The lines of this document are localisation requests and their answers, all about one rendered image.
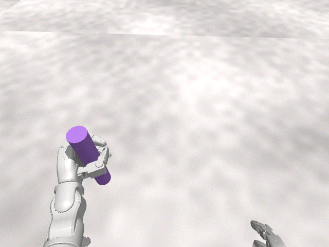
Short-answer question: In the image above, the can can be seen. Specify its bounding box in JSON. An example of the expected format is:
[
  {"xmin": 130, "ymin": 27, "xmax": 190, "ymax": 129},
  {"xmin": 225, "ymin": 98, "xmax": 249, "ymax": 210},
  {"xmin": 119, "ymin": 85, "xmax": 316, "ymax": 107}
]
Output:
[{"xmin": 66, "ymin": 126, "xmax": 111, "ymax": 185}]

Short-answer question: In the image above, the left robot arm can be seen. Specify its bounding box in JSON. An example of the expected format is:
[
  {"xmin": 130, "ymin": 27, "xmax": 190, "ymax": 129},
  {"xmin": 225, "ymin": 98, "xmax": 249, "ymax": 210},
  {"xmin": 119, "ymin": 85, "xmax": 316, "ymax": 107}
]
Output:
[{"xmin": 43, "ymin": 181, "xmax": 86, "ymax": 247}]

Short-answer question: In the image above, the right robot hand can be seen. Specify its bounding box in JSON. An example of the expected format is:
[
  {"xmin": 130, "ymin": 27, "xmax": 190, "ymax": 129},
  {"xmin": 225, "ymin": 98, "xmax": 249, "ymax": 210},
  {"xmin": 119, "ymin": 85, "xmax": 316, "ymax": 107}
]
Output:
[{"xmin": 250, "ymin": 220, "xmax": 286, "ymax": 247}]

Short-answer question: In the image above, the left robot hand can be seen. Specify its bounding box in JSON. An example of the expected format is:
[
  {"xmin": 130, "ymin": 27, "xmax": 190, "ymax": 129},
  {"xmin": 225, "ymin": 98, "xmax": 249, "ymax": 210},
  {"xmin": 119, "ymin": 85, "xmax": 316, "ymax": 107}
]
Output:
[{"xmin": 57, "ymin": 132, "xmax": 112, "ymax": 185}]

